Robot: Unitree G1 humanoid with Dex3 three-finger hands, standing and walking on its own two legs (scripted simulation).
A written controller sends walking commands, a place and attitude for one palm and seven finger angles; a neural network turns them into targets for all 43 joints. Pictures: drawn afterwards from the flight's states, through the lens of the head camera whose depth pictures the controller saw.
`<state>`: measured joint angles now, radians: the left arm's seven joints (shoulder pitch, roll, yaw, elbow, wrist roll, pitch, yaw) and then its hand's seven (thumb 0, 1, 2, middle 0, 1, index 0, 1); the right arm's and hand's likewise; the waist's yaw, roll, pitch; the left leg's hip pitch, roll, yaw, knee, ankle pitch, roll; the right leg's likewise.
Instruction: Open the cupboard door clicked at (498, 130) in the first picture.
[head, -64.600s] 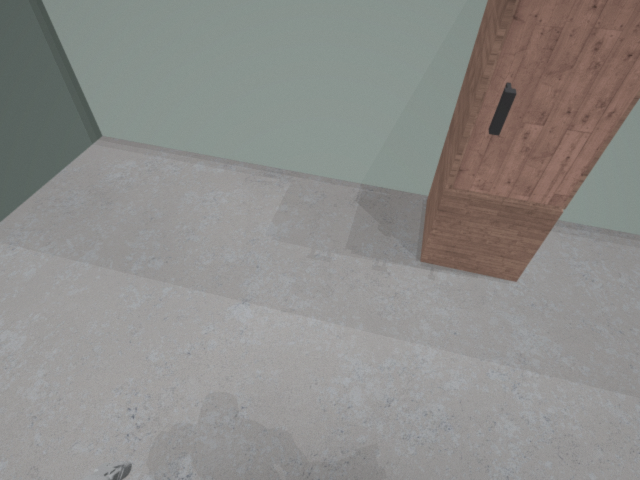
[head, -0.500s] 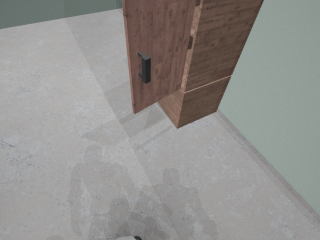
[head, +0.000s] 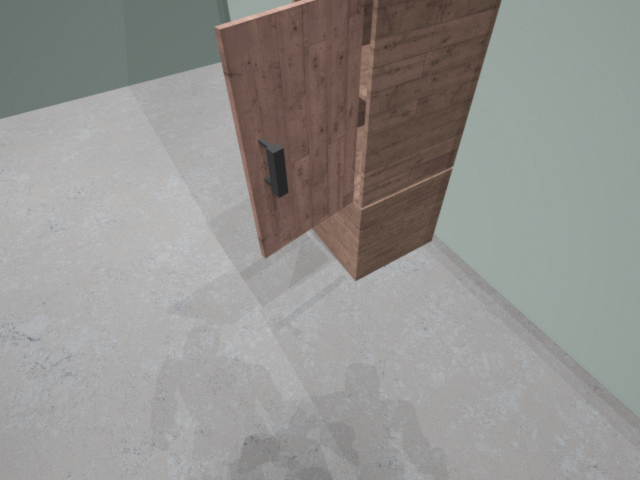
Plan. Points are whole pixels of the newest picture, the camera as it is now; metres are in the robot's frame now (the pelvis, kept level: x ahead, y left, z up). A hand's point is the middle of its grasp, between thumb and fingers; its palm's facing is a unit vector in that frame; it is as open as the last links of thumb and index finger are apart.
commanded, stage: let the arm hang, fingers relaxed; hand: left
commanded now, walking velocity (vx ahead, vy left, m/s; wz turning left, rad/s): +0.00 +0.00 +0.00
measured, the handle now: (271, 166) +0.73 +0.14 -0.04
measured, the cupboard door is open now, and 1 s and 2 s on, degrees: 100 100 100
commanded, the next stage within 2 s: look to check the result in 0.14 s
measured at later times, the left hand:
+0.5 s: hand out of the picture +0.07 +0.23 -0.16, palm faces -0.03 -0.95 -0.32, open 7.4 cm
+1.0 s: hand out of the picture +0.09 +0.23 -0.16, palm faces -0.04 -0.95 -0.32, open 7.4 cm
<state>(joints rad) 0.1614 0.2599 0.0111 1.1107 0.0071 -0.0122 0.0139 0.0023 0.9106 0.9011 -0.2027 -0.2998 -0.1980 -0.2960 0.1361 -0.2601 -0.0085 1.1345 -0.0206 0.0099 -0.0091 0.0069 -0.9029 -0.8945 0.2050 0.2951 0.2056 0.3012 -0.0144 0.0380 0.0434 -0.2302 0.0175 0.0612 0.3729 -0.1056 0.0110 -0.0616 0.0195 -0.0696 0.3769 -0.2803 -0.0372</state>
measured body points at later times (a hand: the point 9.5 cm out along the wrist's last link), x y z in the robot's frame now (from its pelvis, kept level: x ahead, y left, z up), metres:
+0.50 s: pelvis +0.02 -0.01 +0.00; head +0.04 -0.01 +0.45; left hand +0.08 +0.28 -0.14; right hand +0.07 -0.29 -0.15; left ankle +0.06 +0.11 -0.74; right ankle -0.04 -0.09 -0.74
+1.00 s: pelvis +0.03 +0.00 +0.00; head +0.04 -0.01 +0.45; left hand +0.09 +0.28 -0.14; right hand +0.09 -0.29 -0.14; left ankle +0.06 +0.11 -0.74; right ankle -0.04 -0.09 -0.74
